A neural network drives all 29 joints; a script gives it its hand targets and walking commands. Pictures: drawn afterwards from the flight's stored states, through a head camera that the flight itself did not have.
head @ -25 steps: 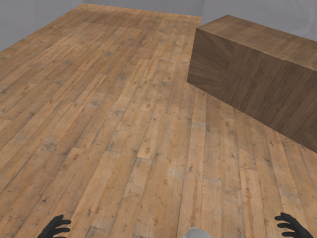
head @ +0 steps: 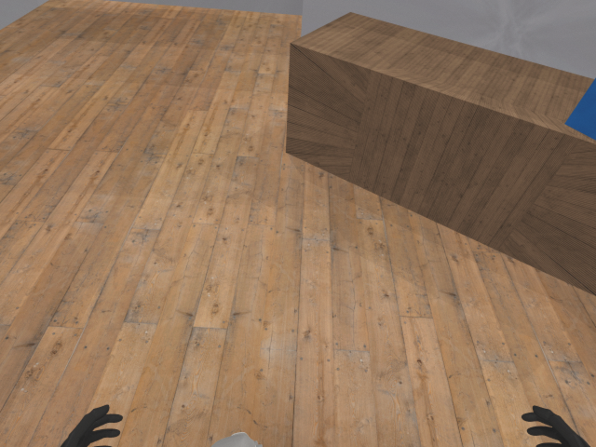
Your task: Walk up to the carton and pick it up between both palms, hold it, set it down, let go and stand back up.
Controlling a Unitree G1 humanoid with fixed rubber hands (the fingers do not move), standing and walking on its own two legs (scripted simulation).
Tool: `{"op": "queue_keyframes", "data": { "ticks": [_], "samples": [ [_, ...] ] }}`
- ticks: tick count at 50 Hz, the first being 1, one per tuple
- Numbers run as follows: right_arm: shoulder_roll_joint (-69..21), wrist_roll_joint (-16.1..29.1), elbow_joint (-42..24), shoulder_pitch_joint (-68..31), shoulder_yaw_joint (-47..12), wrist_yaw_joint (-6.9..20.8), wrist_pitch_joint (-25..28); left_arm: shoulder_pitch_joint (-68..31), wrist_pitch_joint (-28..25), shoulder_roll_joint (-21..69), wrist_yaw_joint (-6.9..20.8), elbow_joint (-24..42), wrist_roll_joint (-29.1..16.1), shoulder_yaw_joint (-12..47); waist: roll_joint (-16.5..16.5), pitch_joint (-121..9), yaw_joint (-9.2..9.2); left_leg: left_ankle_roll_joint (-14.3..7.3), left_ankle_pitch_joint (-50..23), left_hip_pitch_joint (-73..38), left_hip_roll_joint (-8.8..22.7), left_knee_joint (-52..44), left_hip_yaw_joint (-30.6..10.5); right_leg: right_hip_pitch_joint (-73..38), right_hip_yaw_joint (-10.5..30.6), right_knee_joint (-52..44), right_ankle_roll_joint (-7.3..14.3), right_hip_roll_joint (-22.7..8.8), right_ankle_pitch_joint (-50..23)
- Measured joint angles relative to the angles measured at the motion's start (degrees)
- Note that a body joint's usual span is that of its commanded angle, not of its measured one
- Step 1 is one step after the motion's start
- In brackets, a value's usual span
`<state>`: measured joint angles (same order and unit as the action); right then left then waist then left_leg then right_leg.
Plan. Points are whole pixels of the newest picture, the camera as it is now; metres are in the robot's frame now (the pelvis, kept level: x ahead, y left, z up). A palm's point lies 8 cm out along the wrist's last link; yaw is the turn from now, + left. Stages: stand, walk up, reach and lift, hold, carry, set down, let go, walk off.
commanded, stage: walk up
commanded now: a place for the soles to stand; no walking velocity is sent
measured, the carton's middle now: out of the picture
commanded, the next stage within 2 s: none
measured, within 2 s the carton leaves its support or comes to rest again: neither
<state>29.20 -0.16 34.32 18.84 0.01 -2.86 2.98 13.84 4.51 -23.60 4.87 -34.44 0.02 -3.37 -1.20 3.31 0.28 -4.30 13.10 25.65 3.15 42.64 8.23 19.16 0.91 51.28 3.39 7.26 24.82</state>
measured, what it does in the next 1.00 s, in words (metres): walks ahead, turning right: right foot, then left foot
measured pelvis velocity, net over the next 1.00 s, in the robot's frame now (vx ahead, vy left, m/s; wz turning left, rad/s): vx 0.28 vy -0.20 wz -0.35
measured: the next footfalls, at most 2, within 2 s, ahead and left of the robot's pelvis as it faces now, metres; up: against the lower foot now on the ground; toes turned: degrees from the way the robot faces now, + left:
right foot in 0.54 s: +0.22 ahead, -0.29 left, +0.00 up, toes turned -13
left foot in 0.88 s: +0.46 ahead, -0.17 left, +0.00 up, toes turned -11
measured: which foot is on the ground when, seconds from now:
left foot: down 0.00-0.52, up 0.54-0.86, down 0.88-1.00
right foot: up 0.00-0.52, down 0.54-0.90, up 0.92-1.00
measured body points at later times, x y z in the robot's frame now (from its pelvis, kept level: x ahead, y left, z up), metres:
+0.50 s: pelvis +0.13 -0.12 +0.01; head +0.12 -0.12 +0.46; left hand +0.32 +0.16 -0.07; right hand +0.18 -0.48 -0.05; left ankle +0.11 +0.06 -0.70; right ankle +0.17 -0.27 -0.68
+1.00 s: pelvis +0.28 -0.20 +0.00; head +0.29 -0.16 +0.45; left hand +0.49 +0.06 -0.11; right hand +0.28 -0.55 -0.04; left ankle +0.42 -0.16 -0.71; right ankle +0.19 -0.30 -0.65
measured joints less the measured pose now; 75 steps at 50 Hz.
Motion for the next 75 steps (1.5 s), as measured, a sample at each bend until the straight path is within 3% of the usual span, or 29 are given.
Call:
{"op": "queue_keyframes", "data": {
  "ticks": [4, 9, 13, 23, 26, 28, 30, 33, 36, 40, 44, 46, 49, 51, 59, 70, 75],
  "samples": [
    [0.0, 0.0, 0.0, 0.6, 0.0, -1.2, 0.3, 0.0, 0.4, -0.1, 1.1, 0.1, 0.0, 0.0, -0.4, 0.0, 0.05, 0.0, 1.3, -3.6, 3.3, -2.7, 2.3, 6.1, 0.1, 8.9, -0.2, -1.9, 0.0],
    [-0.1, 0.0, 0.0, 1.7, 0.0, -1.4, 0.4, 0.1, 0.8, -0.3, 2.3, 0.0, 0.0, 0.0, -0.8, 0.0, 0.08, 1.0, 2.3, -9.4, 6.0, -6.0, 3.4, 8.4, 0.1, 9.1, -0.8, -6.3, -2.4],
    [-0.1, 0.0, 0.0, 1.7, 0.0, -1.4, 0.4, 0.1, 1.5, -0.5, 2.9, 0.1, 0.0, 0.0, -0.9, -0.1, 0.08, 1.1, 4.1, -12.4, 7.7, -6.7, 3.5, 9.6, 0.1, 9.3, -1.0, -7.9, -3.5],
    [0.1, 0.0, 0.0, 1.7, 0.0, -0.9, 0.4, 0.5, 1.1, -0.7, 3.4, 0.1, 0.0, 0.0, -1.2, -0.1, 0.11, 2.0, 9.1, -18.8, 8.8, -7.3, 6.2, 8.8, 0.2, 5.2, -1.0, -11.7, -4.7],
    [0.8, 0.0, 0.0, 1.7, -0.1, -0.4, 0.4, 0.9, -0.5, -1.5, 3.3, 0.1, 0.0, -0.1, -0.7, -0.1, 0.21, 2.1, 13.7, -18.8, 10.6, -1.9, 6.7, 4.3, 0.3, -3.9, -1.0, -12.2, -4.7],
    [1.2, 0.0, 0.1, 0.6, -0.1, 0.3, -0.5, 1.4, -1.3, -1.6, 2.2, 0.0, 0.0, -0.3, 1.1, 0.5, 0.45, 2.1, 19.0, -14.6, 12.5, 9.7, 3.3, 5.0, -0.3, -1.8, -2.3, -9.8, -3.0],
    [0.5, 0.0, 0.0, -0.5, -0.1, 1.1, -0.8, 2.4, -1.6, -0.9, 1.0, 0.1, 0.0, -0.3, 2.6, 0.6, 0.47, 2.1, 20.2, -8.8, 9.0, 21.6, -2.0, 5.1, -0.3, -0.7, -2.6, -7.7, -1.6],
    [-0.3, 0.0, -0.1, -0.6, -0.1, 1.7, -0.3, 3.7, -2.4, -0.7, -1.3, 0.1, 0.0, -0.3, 3.4, 0.5, 0.38, 2.1, 17.0, -0.8, 3.5, 29.3, -2.9, 2.4, -0.4, -4.3, -2.4, -6.3, -2.1],
    [-0.3, 0.0, -0.1, -0.6, 0.0, 1.7, -0.1, 4.9, -2.6, -0.7, -2.6, 0.1, 0.0, -0.2, 4.1, 0.5, 0.33, 2.1, 15.1, 5.0, 1.5, 27.0, -3.0, -0.6, -0.5, -7.6, -1.6, -4.2, -2.1],
    [-0.3, 0.0, -0.1, -0.5, 0.0, 1.7, -0.1, 5.0, -2.9, -0.7, -2.8, 0.1, 0.0, -0.2, 3.2, 0.5, 0.28, 2.1, 11.3, 7.9, 0.7, 13.5, -3.1, -4.0, -0.4, -9.6, -1.0, -2.3, -0.9],
    [-0.3, 0.0, -0.1, -0.4, 0.0, 1.7, 0.1, 5.1, -2.7, -0.7, -2.8, 0.1, 0.0, -0.2, 2.0, 0.3, 0.28, 2.0, 0.6, 4.0, 0.1, -0.8, -3.1, -7.6, -0.2, -9.3, -0.9, -0.9, 2.1],
    [-0.4, 0.0, -0.1, -0.4, 0.0, 1.2, 0.2, 4.6, -2.6, -0.6, -2.6, 0.0, 0.0, -0.2, 0.6, 0.5, 0.23, 0.8, -4.3, 3.2, -0.2, -0.3, -2.5, -7.6, 0.4, -5.8, -0.9, -1.2, 4.0],
    [-0.5, 0.0, -0.1, -0.4, 0.0, 0.2, 0.1, 4.6, -1.4, -0.6, -2.4, 0.0, 0.0, -0.2, 0.3, 0.5, 0.17, -0.1, 0.4, 2.0, 1.8, 2.0, -1.1, -1.4, 0.4, 9.0, -0.9, -0.7, 4.5],
    [-1.0, 0.0, -0.1, -0.3, 0.0, -0.1, 0.1, 4.6, -0.9, -0.7, -1.8, 0.1, 0.0, -0.2, 0.2, 0.4, 0.22, -0.1, 2.4, 0.1, 3.6, 1.2, -0.2, 2.4, 0.5, 13.7, -0.9, -1.0, 4.5],
    [-1.3, 0.0, -0.1, 0.9, -0.1, -0.3, 0.2, 4.5, -0.1, -0.8, 0.5, 0.1, 0.0, -0.2, -0.3, 0.4, 0.27, 1.0, 2.3, -9.3, 6.4, -4.9, 0.7, 8.7, 0.5, 13.9, -0.9, -5.0, -2.4],
    [-1.3, 0.0, -0.1, 0.9, -0.1, -0.5, 0.2, 4.5, 1.0, -0.8, 2.0, 0.1, 0.0, -0.2, -0.4, 0.4, 0.28, 1.0, 6.9, -16.6, 8.2, -5.8, 1.6, 11.0, 0.5, 13.9, -0.9, -6.6, -4.6],
    [-0.6, 0.0, -0.1, 0.9, -0.1, -0.5, 0.1, 4.6, 0.0, -1.0, 2.1, 0.1, 0.0, -0.3, -0.1, 0.3, 0.36, 1.3, 11.5, -18.2, 9.3, -3.7, 3.1, 7.6, 0.7, 3.0, -0.9, -10.2, -4.6]
  ]
}}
